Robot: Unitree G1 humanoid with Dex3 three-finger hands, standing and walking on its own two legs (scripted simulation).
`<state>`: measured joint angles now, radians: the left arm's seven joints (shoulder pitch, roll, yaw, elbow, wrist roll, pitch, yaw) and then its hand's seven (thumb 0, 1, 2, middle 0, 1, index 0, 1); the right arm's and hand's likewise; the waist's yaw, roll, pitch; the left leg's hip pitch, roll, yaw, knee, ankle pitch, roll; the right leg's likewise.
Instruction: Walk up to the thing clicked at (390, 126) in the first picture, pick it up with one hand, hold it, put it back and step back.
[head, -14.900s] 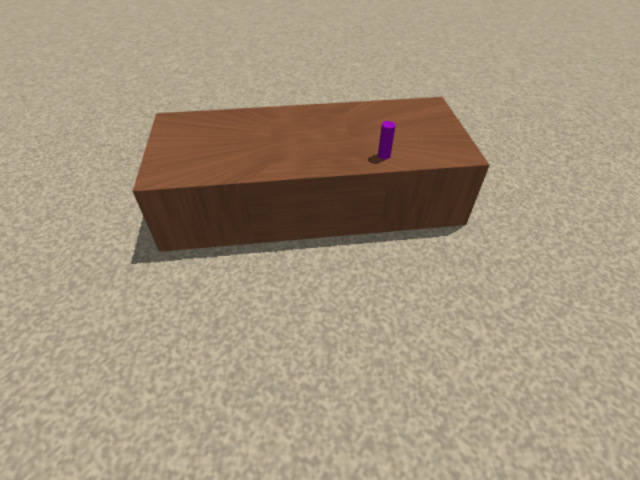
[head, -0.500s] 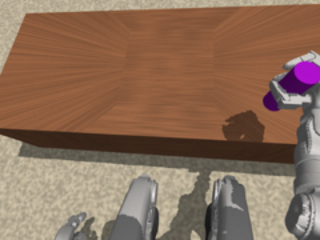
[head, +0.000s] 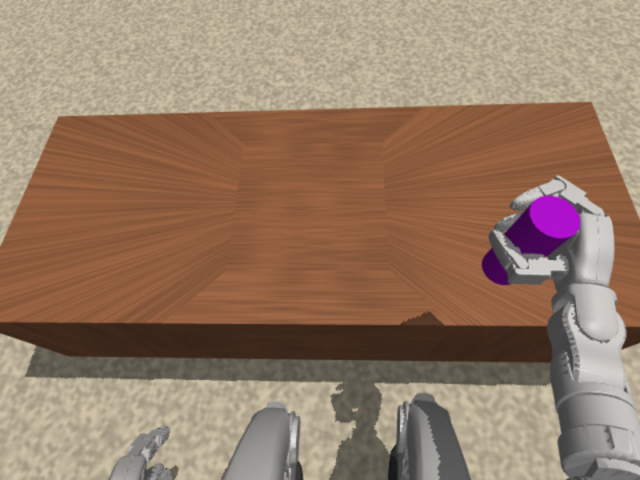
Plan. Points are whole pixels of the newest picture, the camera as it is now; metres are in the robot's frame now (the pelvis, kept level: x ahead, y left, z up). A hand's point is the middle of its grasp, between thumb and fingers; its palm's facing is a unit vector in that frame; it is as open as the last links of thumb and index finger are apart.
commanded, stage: lift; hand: right
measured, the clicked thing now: (524, 245) +0.41 -0.22 +0.01
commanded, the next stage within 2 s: hold in 1.12 s
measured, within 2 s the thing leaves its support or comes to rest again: neither
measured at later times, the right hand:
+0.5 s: hand (543, 223) +0.38 -0.19 +0.11, palm faces +0.17 +0.99 -0.03, open 7.3 cm
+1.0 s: hand (548, 211) +0.37 -0.18 +0.14, palm faces +0.15 +0.99 -0.02, open 7.3 cm
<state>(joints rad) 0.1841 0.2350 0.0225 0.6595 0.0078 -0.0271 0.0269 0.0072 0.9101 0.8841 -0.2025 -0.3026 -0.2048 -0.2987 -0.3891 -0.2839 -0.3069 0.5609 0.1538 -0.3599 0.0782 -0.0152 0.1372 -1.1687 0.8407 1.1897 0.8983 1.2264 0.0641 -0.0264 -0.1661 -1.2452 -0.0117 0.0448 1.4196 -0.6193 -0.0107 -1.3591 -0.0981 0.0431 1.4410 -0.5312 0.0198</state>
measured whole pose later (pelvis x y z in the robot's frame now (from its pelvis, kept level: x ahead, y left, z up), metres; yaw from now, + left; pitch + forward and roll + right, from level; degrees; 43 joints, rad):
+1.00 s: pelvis +0.03 +0.00 +0.11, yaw -2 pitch +11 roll +1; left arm 0.22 0.22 0.02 0.68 0.01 -0.04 0.05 0.01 0.91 0.88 -0.19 -0.30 -0.19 -0.29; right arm -0.17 -0.18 -0.15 0.49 0.15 -0.40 0.02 -0.02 0.14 -1.17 0.84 1.19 0.90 1.23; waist 0.03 -0.02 -0.06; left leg -0.63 0.00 0.02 0.91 -0.47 -0.01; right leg -0.72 -0.08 -0.01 0.93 -0.40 0.02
